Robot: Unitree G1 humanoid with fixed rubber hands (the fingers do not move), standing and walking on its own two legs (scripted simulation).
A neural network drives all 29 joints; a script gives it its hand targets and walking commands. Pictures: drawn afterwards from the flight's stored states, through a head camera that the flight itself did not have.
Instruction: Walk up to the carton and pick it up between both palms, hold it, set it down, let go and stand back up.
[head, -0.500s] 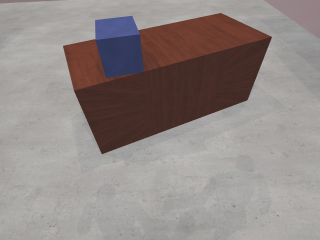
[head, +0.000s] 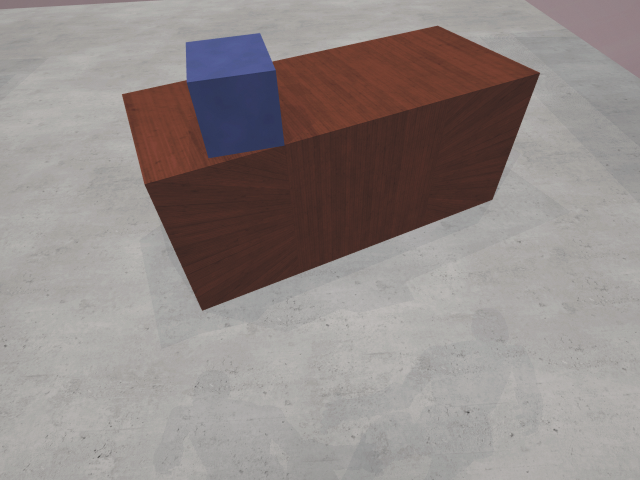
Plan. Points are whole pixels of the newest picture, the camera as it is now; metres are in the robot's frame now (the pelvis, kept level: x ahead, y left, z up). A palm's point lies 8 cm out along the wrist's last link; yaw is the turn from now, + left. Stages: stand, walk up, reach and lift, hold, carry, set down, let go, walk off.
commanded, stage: stand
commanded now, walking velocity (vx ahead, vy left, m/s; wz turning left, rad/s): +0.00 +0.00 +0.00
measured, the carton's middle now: (235, 93) +1.19 +0.28 -0.05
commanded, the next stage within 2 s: walk up in 0.16 s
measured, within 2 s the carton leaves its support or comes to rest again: neither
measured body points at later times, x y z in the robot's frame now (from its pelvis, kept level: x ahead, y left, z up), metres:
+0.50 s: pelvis +0.02 +0.00 +0.00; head +0.03 +0.01 +0.45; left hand +0.09 +0.33 -0.11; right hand +0.11 -0.30 -0.11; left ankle +0.00 +0.13 -0.71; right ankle +0.00 -0.12 -0.74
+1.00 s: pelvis +0.19 +0.11 -0.02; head +0.19 +0.14 +0.43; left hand +0.23 +0.45 -0.11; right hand +0.33 -0.19 -0.08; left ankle +0.13 +0.22 -0.75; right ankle +0.33 -0.01 -0.68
